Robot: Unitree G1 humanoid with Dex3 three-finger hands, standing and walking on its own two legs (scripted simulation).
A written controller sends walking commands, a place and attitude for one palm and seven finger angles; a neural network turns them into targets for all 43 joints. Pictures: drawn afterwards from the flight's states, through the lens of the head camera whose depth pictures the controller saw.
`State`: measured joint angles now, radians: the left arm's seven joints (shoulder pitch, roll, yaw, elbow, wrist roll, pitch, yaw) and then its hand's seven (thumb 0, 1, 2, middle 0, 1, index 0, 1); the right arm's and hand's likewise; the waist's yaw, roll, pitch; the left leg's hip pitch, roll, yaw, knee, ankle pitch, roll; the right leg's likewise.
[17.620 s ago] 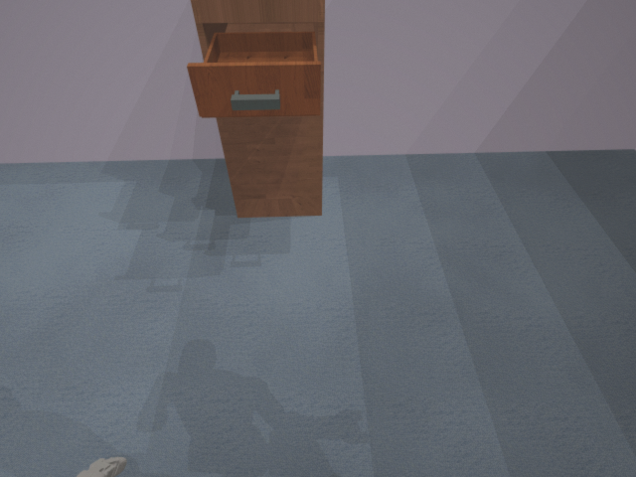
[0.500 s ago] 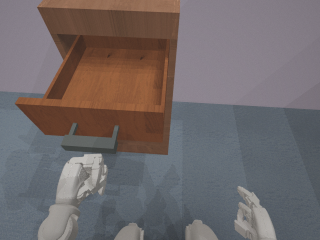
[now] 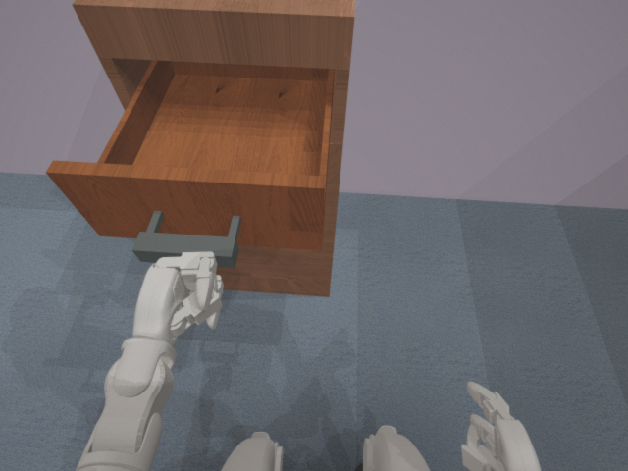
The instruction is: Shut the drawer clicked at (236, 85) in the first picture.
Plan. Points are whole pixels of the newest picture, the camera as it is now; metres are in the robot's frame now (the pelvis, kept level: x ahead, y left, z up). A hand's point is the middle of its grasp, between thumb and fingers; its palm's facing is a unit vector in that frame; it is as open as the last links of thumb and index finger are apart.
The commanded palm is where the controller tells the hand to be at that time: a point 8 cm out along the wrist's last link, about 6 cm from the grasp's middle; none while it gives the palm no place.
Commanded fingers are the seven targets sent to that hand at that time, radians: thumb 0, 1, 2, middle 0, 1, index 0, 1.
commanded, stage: push the drawer shut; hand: left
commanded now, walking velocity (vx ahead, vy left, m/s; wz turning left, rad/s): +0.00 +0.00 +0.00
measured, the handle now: (192, 234) +0.40 +0.17 +0.05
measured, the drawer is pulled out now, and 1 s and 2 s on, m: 0.23 0.11 0.00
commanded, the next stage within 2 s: none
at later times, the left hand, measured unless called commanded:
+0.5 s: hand (229, 252) +0.37 +0.12 +0.05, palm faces -0.07 -1.00 -0.06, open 3.3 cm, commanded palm +0.36 +0.18 +0.06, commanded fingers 0.00 0.90 0.90 -1.40 -1.60 -1.40 -1.60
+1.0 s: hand (239, 212) +0.44 +0.12 +0.05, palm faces -0.06 -1.00 -0.05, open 3.4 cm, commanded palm +0.42 +0.17 +0.06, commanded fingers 0.00 0.90 0.90 -1.40 -1.60 -1.40 -1.60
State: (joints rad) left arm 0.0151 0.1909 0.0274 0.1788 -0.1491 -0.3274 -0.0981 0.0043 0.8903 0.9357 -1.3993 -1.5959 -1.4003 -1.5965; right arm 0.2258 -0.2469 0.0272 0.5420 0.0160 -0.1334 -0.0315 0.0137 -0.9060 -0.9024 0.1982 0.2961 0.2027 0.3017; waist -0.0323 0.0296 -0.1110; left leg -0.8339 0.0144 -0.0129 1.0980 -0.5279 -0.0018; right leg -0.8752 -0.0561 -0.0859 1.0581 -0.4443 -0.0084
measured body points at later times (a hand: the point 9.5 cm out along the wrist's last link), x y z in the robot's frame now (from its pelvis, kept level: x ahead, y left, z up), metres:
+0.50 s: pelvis +0.00 +0.00 +0.00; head +0.09 -0.01 +0.45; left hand +0.37 +0.18 +0.05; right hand +0.12 -0.25 -0.11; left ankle +0.00 +0.12 -0.66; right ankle +0.04 -0.12 -0.66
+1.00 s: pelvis -0.01 +0.00 +0.00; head +0.10 -0.01 +0.44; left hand +0.43 +0.17 +0.06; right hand +0.08 -0.26 -0.12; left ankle +0.00 +0.12 -0.66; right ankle +0.04 -0.12 -0.66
